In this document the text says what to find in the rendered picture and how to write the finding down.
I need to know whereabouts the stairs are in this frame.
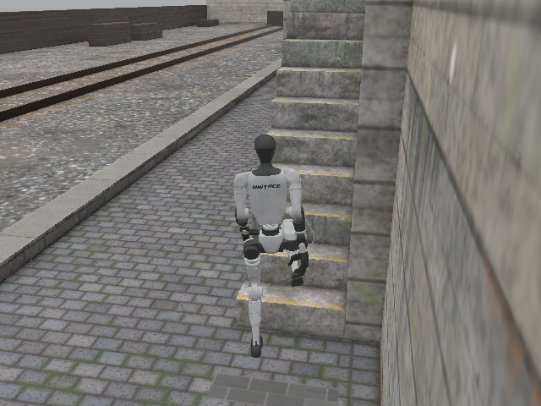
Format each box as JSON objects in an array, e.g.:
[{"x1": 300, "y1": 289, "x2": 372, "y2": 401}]
[{"x1": 236, "y1": 0, "x2": 366, "y2": 338}]

